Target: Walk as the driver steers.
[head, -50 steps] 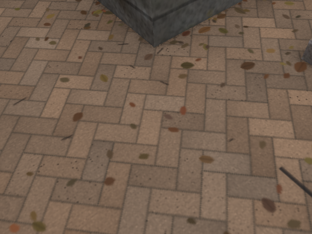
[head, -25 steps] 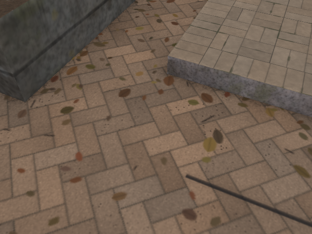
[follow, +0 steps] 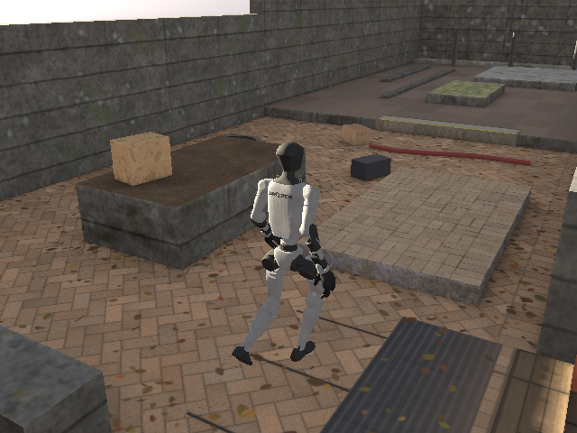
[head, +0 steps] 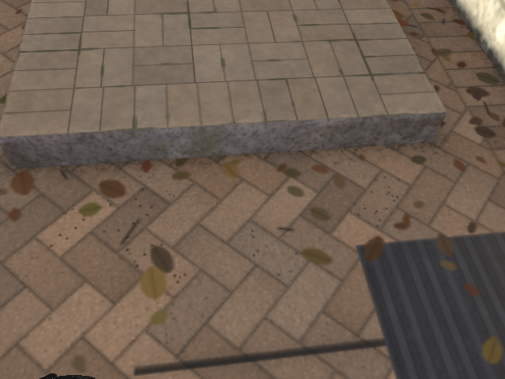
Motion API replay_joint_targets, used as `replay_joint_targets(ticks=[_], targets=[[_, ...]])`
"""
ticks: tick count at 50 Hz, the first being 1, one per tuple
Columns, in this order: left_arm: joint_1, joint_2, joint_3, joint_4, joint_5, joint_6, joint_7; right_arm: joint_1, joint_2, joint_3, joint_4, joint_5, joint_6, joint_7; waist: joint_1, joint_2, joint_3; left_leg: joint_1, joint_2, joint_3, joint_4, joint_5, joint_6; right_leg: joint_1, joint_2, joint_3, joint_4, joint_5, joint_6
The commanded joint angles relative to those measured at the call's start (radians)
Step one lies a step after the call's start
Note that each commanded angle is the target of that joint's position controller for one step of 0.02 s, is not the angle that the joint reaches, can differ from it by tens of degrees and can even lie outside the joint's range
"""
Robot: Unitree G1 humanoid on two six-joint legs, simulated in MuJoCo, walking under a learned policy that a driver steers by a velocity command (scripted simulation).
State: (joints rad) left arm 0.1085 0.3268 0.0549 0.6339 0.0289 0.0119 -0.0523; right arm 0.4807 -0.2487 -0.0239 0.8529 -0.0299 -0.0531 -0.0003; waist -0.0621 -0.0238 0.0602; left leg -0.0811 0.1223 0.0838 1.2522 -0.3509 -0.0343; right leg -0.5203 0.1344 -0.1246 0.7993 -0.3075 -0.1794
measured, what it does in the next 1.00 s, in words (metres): walks ahead, turning left: left foot, then right foot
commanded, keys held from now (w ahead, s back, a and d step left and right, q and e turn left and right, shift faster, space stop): w+shift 0.02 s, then w+q+shift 0.28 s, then q+shift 0.70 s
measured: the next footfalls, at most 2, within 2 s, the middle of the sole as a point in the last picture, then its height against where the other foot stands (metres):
left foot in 0.38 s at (209, 314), level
right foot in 0.82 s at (234, 226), level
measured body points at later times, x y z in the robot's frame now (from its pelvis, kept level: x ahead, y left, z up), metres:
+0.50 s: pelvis +0.47 +0.03 +0.02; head +0.51 +0.03 +0.47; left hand +0.58 +0.30 -0.08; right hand +0.55 -0.25 -0.11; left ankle +0.56 +0.07 -0.69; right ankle +0.36 -0.11 -0.55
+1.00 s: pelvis +0.70 +0.01 +0.04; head +0.74 +0.03 +0.49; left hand +0.66 +0.32 -0.05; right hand +0.99 -0.15 -0.06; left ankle +0.61 +0.07 -0.61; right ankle +0.84 -0.03 -0.69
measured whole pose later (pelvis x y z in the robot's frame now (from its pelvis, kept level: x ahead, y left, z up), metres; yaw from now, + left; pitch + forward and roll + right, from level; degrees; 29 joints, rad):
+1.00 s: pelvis +0.70 +0.01 +0.04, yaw +39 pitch +0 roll +0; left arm 0.16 0.28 0.00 0.66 0.03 0.00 0.06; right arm 0.20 -0.38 -0.09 0.68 -0.02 0.07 0.03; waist -0.01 0.03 0.09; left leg -0.48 -0.07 -0.03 1.17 -0.45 -0.04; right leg -0.34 -0.01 -0.06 0.45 -0.11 -0.02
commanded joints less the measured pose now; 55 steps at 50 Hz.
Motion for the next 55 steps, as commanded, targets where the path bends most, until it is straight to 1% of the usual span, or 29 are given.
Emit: replay_joint_targets(ticks=[1, 4, 9, 12, 14, 16, 17, 18, 19, 20, 21, 22, 23, 24, 26, 28, 30, 33, 36, 39, 40, 41, 42, 43, 45, 48, 52, 53, 55], targets=[[0.315, 0.213, 0.078, 0.061, 0.002, -0.012, 0.046, -0.214, -0.171, -0.022, -0.231, 0.013, -0.072, 0.003, 0.148, 0.082, -0.122, -0.754, -0.004, -0.129, 0.219, 0.067, 0.038, 0.714, -0.359, 0.731, -0.524, -0.018, -0.182], [0.194, 0.085, 0.021, 0.06, 0.004, -0.064, 0.062, -0.085, -0.126, -0.006, -0.16, -0.023, -0.013, 0.018, 0.016, 0.067, -0.033, -0.577, 0.06, -0.126, 0.073, 0.013, 0.032, 0.397, -0.274, 0.493, -0.561, 0.18, -0.139], [0.252, 0.075, 0.008, 0.129, -0.012, -0.128, 0.028, -0.345, -0.091, 0.012, -0.228, 0.013, 0.007, 0.043, 0.061, 0.014, 0.114, -0.624, 0.045, -0.019, -0.284, 0.268, 0.075, 0.301, -0.155, 0.186, -0.701, 0.546, -0.016], [0.283, 0.09, 0.0, 0.158, -0.019, -0.158, 0.033, -0.391, -0.059, 0.022, -0.232, 0.035, -0.005, 0.063, 0.078, 0.01, 0.091, -0.47, -0.023, 0.022, -0.506, 0.515, 0.133, 0.349, -0.202, 0.084, -0.781, 0.833, 0.052], [0.293, 0.122, 0.007, 0.177, -0.014, -0.161, 0.049, -0.379, -0.092, 0.011, -0.207, 0.033, -0.01, 0.065, 0.062, -0.011, 0.043, -0.414, -0.105, 0.065, -0.577, 0.556, 0.157, 0.506, -0.226, 0.039, -0.745, 1.111, 0.092], [0.27, 0.157, 0.019, 0.171, 0.012, -0.14, 0.078, -0.256, -0.147, -0.007, -0.15, 0.019, -0.004, 0.061, -0.005, -0.066, -0.062, -0.297, -0.207, 0.106, -0.591, 0.476, 0.169, 0.637, -0.256, 0.009, -0.543, 1.44, 0.134], [0.24, 0.17, 0.025, 0.16, 0.025, -0.123, 0.089, -0.075, -0.18, -0.023, -0.089, 0.012, -0.004, 0.057, -0.09, -0.068, -0.147, -0.128, -0.266, 0.115, -0.593, 0.445, 0.173, 0.627, -0.256, -0.001, -0.299, 1.536, 0.155], [0.16, 0.19, 0.032, 0.136, 0.024, -0.107, 0.099, 0.136, -0.218, -0.044, -0.026, 0.008, 0.0, 0.047, -0.205, -0.061, -0.207, 0.062, -0.252, 0.068, -0.647, 0.465, 0.197, 0.545, -0.246, -0.009, 0.036, 1.503, 0.179], [0.078, 0.162, 0.031, 0.122, 0.009, -0.106, 0.095, 0.262, -0.254, -0.067, 0.015, 0.006, 0.004, 0.029, -0.284, 0.06, -0.198, 0.199, -0.17, -0.047, -0.757, 0.539, 0.27, 0.364, -0.089, -0.038, 0.551, 0.849, 0.204], [0.202, -0.028, -0.016, 0.06, -0.007, -0.123, 0.081, 0.161, -0.324, -0.079, 0.004, -0.009, 0.006, 0.022, -0.043, 0.386, -0.244, 0.521, 0.088, -0.414, -0.55, 1.246, 0.407, -0.141, 0.04, 0.086, 0.982, -0.291, 0.254], [0.258, 0.016, -0.029, 0.029, -0.028, -0.133, 0.083, 0.084, -0.348, -0.101, -0.049, 0.004, 0.004, 0.021, -0.044, 0.233, -0.525, 0.624, 0.198, -0.74, -0.741, 1.048, 0.54, -0.236, 0.02, 0.253, 1.054, -0.195, 0.236], [0.224, 0.057, -0.038, 0.031, -0.011, -0.136, 0.077, -0.032, -0.294, -0.098, -0.1, 0.019, 0.013, 0.008, -0.005, 0.051, -0.428, 0.44, 0.169, -0.745, -0.851, 0.673, 0.498, -0.202, -0.061, 0.278, 0.934, -0.091, 0.197], [0.181, 0.074, -0.039, 0.032, 0.008, -0.135, 0.069, -0.108, -0.216, -0.075, -0.105, 0.028, 0.023, 0.005, 0.049, -0.065, -0.215, 0.172, 0.12, -0.656, -0.914, 0.558, 0.441, -0.178, -0.108, 0.243, 0.8, -0.053, 0.181], [0.139, 0.064, -0.041, 0.016, 0.024, -0.119, 0.067, -0.119, -0.188, -0.064, -0.1, 0.033, 0.02, 0.007, 0.069, -0.103, -0.101, -0.006, 0.092, -0.589, -0.936, 0.679, 0.419, -0.149, -0.139, 0.229, 0.72, -0.062, 0.192], [0.143, 0.055, -0.049, 0.006, 0.038, -0.058, 0.072, -0.109, -0.187, -0.056, -0.086, 0.036, 0.007, 0.019, 0.11, -0.119, -0.019, -0.258, 0.017, -0.452, -0.969, 0.857, 0.373, -0.019, -0.173, 0.202, 0.51, -0.081, 0.225], [0.126, 0.024, -0.062, -0.02, 0.029, -0.043, 0.077, -0.131, -0.245, -0.071, -0.092, 0.02, -0.006, 0.028, 0.121, -0.069, -0.054, -0.328, -0.064, -0.375, -0.944, 1.039, 0.35, 0.066, -0.152, 0.16, 0.304, -0.03, 0.241], [0.09, 0.02, -0.066, -0.033, 0.011, -0.04, 0.078, -0.134, -0.236, -0.076, -0.094, 0.022, 0.006, 0.023, 0.102, 0.011, -0.12, -0.282, -0.122, -0.332, -0.885, 1.081, 0.284, 0.089, -0.129, 0.15, 0.158, 0.101, 0.242], [-0.012, 0.028, -0.067, -0.056, 0.002, -0.036, 0.079, -0.11, -0.215, -0.083, -0.098, 0.04, 0.037, 0.005, 0.039, 0.087, -0.165, -0.187, -0.175, -0.358, -0.815, 0.931, 0.172, 0.076, -0.096, 0.154, -0.003, 0.26, 0.234], [-0.089, 0.04, -0.07, -0.074, -0.003, -0.052, 0.08, -0.09, -0.226, -0.097, -0.114, 0.026, 0.067, -0.013, -0.009, 0.121, -0.139, -0.101, -0.163, -0.476, -0.758, 0.759, 0.149, 0.035, -0.068, 0.2, -0.131, 0.244, 0.231], [0.014, 0.082, -0.059, -0.034, -0.006, -0.087, 0.092, -0.164, -0.227, -0.102, -0.153, 0.011, 0.07, -0.02, 0.042, 0.147, -0.11, -0.098, -0.167, -0.564, -0.646, 0.619, 0.112, 0.166, -0.073, 0.252, -0.346, 0.242, 0.196], [0.108, 0.098, -0.052, -0.009, 0.002, -0.102, 0.102, -0.198, -0.211, -0.096, -0.171, 0.026, 0.062, -0.016, 0.091, 0.118, -0.13, -0.159, -0.201, -0.537, -0.527, 0.547, 0.079, 0.323, -0.138, 0.284, -0.438, 0.366, 0.169], [0.175, 0.169, -0.037, -0.008, 0.006, -0.102, 0.114, -0.127, -0.125, -0.074, -0.198, 0.044, 0.054, -0.014, 0.066, -0.084, -0.251, -0.273, -0.273, -0.387, -0.265, 0.063, 0.039, 0.558, -0.421, 0.499, -0.393, 0.687, 0.101], [0.164, 0.183, -0.024, -0.019, -0.012, -0.072, 0.114, -0.005, -0.148, -0.078, -0.214, 0.04, 0.064, -0.019, 0.016, -0.28, -0.382, -0.411, -0.372, -0.216, -0.129, -0.418, 0.02, 0.659, -0.628, 0.785, -0.411, 0.871, -0.069], [0.131, 0.13, -0.02, -0.027, -0.021, -0.052, 0.112, 0.001, -0.205, -0.084, -0.17, -0.002, 0.078, -0.019, 0.017, -0.163, -0.338, -0.477, -0.26, -0.179, 0.003, -0.339, 0.011, 0.613, -0.613, 0.769, -0.397, 0.76, -0.107], [0.069, 0.028, -0.048, -0.044, -0.012, -0.025, 0.12, -0.146, -0.224, -0.095, -0.177, -0.003, 0.101, 0.006, 0.042, -0.022, -0.2, -0.462, -0.198, -0.171, 0.014, -0.162, -0.004, 0.445, -0.451, 0.479, -0.437, 0.513, -0.03], [0.06, 0.07, -0.027, -0.022, 0.002, -0.02, 0.113, -0.179, -0.179, -0.077, -0.21, 0.014, 0.129, 0.035, 0.039, -0.11, -0.126, -0.433, -0.164, -0.12, -0.038, -0.083, -0.023, 0.346, -0.367, 0.283, -0.485, 0.464, 0.001], [0.102, 0.09, -0.005, -0.005, 0.006, -0.025, 0.097, -0.256, -0.158, -0.064, -0.264, 0.015, 0.141, 0.048, 0.06, -0.128, -0.124, -0.421, -0.113, -0.095, -0.165, -0.067, -0.006, 0.35, -0.423, 0.21, -0.516, 0.386, -0.026], [0.018, 0.141, 0.025, -0.024, -0.01, -0.033, 0.109, -0.333, -0.155, -0.068, -0.32, 0.093, 0.133, 0.014, 0.065, -0.158, -0.076, -0.497, -0.05, -0.117, -0.201, -0.02, -0.024, 0.347, -0.438, 0.225, -0.57, 0.28, -0.037], [0.005, 0.143, 0.035, -0.02, -0.014, -0.035, 0.121, -0.35, -0.164, -0.065, -0.341, 0.065, 0.131, -0.003, 0.066, -0.13, -0.11, -0.452, -0.02, -0.111, -0.269, 0.002, -0.031, 0.354, -0.463, 0.198, -0.577, 0.25, -0.038]])
Keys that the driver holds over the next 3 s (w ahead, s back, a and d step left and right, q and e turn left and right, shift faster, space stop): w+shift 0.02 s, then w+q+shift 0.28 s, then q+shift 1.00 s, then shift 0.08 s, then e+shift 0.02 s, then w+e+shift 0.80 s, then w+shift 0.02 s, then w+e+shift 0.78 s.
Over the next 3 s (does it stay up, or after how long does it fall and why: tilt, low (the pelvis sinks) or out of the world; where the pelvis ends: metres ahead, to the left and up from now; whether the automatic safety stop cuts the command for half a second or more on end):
stays up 1.75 0.49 0.17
